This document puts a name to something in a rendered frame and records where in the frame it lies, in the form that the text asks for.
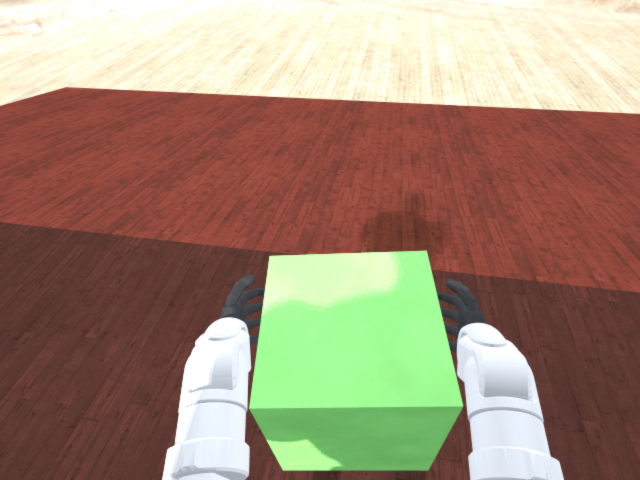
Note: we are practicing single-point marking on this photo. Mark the robot left hand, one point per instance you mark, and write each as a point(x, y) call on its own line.
point(237, 298)

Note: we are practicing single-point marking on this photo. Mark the robot left forearm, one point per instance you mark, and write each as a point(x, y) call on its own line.
point(210, 437)

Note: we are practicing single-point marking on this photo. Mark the carton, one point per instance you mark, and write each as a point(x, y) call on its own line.
point(353, 368)

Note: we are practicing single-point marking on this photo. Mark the robot right hand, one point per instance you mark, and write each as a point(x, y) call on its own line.
point(467, 305)

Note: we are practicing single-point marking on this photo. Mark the robot right forearm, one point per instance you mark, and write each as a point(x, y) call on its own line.
point(507, 431)

